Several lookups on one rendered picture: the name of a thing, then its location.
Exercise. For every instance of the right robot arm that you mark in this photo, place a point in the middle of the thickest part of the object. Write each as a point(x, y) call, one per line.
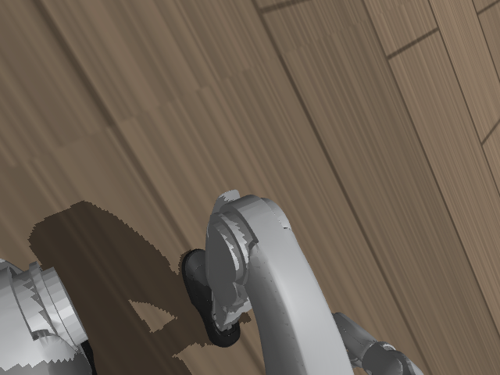
point(382, 358)

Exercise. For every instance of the left robot foot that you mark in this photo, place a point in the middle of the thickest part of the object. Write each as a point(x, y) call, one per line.
point(89, 354)

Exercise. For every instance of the right robot foot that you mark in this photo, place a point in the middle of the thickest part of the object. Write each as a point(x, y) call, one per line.
point(200, 294)

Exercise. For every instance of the right robot hand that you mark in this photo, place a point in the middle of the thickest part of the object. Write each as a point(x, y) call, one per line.
point(355, 338)

